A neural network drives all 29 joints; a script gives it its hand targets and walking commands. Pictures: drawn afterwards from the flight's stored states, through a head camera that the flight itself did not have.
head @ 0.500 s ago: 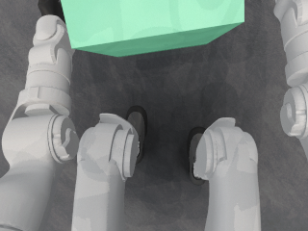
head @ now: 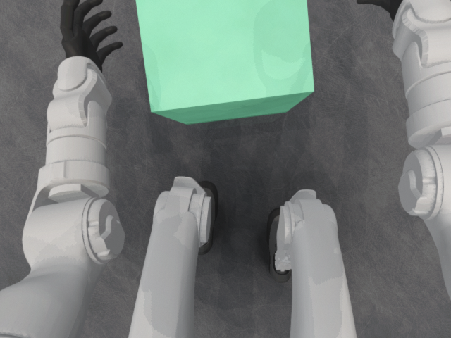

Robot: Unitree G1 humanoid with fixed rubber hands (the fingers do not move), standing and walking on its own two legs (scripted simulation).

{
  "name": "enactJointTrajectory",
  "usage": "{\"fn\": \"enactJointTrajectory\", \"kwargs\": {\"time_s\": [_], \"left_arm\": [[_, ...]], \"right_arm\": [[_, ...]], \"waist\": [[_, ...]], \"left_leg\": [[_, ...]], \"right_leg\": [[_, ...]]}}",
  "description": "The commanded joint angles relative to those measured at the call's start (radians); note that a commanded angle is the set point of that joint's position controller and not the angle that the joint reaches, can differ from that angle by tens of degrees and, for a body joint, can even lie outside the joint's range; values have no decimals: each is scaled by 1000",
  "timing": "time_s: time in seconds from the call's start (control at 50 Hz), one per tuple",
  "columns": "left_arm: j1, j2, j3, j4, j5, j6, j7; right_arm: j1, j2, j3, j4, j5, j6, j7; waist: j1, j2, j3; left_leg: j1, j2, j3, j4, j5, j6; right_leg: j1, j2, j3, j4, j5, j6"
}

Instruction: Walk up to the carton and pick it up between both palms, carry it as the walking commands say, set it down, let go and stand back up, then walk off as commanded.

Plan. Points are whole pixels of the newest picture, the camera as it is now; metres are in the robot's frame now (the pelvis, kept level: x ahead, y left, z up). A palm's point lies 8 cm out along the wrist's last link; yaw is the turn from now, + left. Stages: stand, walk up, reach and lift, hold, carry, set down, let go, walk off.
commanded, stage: set down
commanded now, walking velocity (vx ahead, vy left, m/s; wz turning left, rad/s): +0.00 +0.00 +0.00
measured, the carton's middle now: (227, 50) +0.58 +0.07 -0.32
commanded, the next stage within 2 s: let go in 0.76 s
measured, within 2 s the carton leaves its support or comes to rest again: neither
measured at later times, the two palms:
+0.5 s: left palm out of the picture +0.48 +0.26 +0.04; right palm out of the picture +0.58 -0.18 +0.05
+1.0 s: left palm out of the picture +0.45 +0.26 +0.10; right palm out of the picture +0.54 -0.18 +0.11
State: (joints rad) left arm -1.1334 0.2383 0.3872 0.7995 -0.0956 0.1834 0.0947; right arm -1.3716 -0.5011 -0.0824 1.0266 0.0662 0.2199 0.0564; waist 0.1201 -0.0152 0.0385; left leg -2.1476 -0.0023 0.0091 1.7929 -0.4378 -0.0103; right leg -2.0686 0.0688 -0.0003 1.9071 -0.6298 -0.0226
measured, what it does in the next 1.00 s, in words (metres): rises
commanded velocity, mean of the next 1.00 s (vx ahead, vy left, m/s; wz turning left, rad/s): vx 0.00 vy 0.00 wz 0.00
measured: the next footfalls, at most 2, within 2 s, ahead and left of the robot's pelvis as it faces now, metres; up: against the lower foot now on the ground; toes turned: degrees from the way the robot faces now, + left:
none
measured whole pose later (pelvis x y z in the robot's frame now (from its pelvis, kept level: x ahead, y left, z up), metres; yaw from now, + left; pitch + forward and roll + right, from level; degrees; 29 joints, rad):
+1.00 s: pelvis +0.05 +0.01 +0.22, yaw -1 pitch +43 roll -1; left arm -0.74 0.17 0.33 0.61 0.07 0.16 -0.02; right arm -0.99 -0.35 -0.24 0.87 -0.07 0.15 0.06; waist 0.10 -0.01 -0.06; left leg -1.43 -0.01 -0.01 0.89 -0.20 0.01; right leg -1.37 0.06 0.03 0.96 -0.34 -0.01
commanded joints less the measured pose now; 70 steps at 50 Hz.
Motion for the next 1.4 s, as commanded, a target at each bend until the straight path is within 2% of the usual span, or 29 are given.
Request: {"fn": "enactJointTrajectory", "kwargs": {"time_s": [0.0, 0.24, 0.5, 0.6, 0.68, 0.76, 0.84, 0.94, 1.02, 1.1, 1.24, 1.38], "left_arm": [[-179, 140, 17, -121, 8, -10, -2], [-97, 115, -6, -211, 8, 23, -13], [-6, 58, -14, -261, 33, 27, -23], [39, 35, -5, -263, 50, 22, -29], [61, -5, 19, -188, 99, 0, -43], [65, -2, 42, -184, 144, -25, -60], [99, 34, 39, -210, 162, -42, -75], [329, 59, -42, -294, 164, -45, -117], [526, 75, -124, -400, 152, -54, -160], [686, 78, -178, -447, 124, -69, -179], [930, 57, -265, -389, 79, -115, -178], [1182, 48, -304, -439, 74, -139, -160]], "right_arm": [[-279, -126, -22, -105, -2, -14, 8], [-214, -155, -61, -132, -10, -8, 45], [-133, -151, -97, -128, -31, -29, 91], [-96, -135, -103, -127, -41, -37, 104], [-66, -101, -124, -42, -74, -55, 118], [-55, -74, -140, -44, -97, -75, 107], [-24, -60, -161, -110, -117, -81, 71], [221, 11, -184, -259, -147, -81, -1], [446, 76, -180, -430, -136, -93, -52], [633, 103, -155, -529, -115, -117, -62], [929, 180, -102, -494, -96, -162, -49], [1214, 192, -55, -533, -91, -200, -38]], "waist": [[42, -121, -1092], [28, -112, -1184], [20, -102, -1139], [22, -104, -1084], [24, -105, -893], [29, -115, -896], [28, -110, -1026], [-2, -74, -1232], [-24, -51, -1177], [-43, -14, -992], [-47, 27, -649], [-71, 26, -451]], "left_leg": [[780, -40, 41, -114, 339, -19], [990, -51, 32, -326, 433, -30], [1204, -45, 13, -605, 497, -32], [1267, -40, 10, -714, 521, -30], [1253, -25, -5, -794, 474, -31], [1304, -27, -10, -822, 502, -33], [1392, -35, -3, -827, 581, -34], [1602, -44, -8, -827, 765, -17], [1735, -34, -37, -877, 826, -7], [1849, -12, -65, -952, 790, -11], [1875, -1, -76, -1077, 611, -14], [1962, -9, -61, -1177, 522, -24]], "right_leg": [[438, -1, 11, -293, 280, 27], [587, 10, -6, -495, 372, 29], [762, 1, 12, -759, 453, 32], [853, -5, 27, -865, 493, 37], [819, -18, 31, -946, 453, 32], [885, -19, 40, -996, 491, 27], [993, -17, 41, -1012, 593, 32], [1088, -8, 31, -1025, 744, 42], [1129, -3, 33, -1093, 737, 53], [1155, -2, 24, -1178, 625, 60], [1237, -18, 26, -1266, 484, 47], [1434, -30, 25, -1358, 466, 35]]}}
